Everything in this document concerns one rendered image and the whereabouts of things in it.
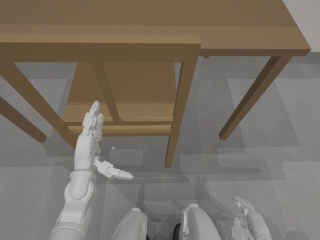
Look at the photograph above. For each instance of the right robot thigh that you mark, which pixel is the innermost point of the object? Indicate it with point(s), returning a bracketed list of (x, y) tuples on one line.
[(198, 225)]

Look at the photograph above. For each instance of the left robot forearm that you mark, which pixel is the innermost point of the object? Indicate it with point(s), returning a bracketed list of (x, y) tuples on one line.
[(74, 219)]

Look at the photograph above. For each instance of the table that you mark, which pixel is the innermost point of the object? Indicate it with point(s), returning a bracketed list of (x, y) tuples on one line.
[(226, 28)]

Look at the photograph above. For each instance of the robot left hand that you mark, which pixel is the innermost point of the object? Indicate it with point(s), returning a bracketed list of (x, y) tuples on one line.
[(87, 146)]

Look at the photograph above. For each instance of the right robot shin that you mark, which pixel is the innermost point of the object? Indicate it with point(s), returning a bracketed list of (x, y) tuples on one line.
[(181, 234)]

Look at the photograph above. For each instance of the chair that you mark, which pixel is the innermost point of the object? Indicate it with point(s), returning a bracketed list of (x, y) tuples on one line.
[(131, 76)]

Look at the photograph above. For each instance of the robot right hand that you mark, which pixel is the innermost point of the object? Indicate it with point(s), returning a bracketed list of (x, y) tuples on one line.
[(252, 228)]

